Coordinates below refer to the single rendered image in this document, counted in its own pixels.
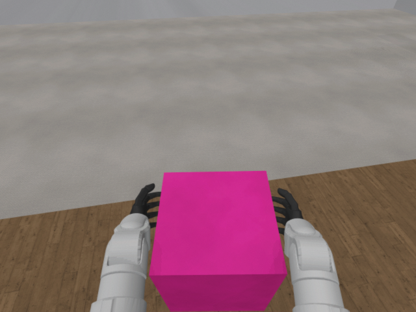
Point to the robot left forearm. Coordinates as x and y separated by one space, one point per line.
125 265

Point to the left robot hand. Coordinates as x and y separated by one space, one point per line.
141 204

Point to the carton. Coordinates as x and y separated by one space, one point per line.
217 246

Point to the right robot hand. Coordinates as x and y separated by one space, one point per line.
290 211

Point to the robot right forearm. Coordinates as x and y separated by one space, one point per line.
313 272

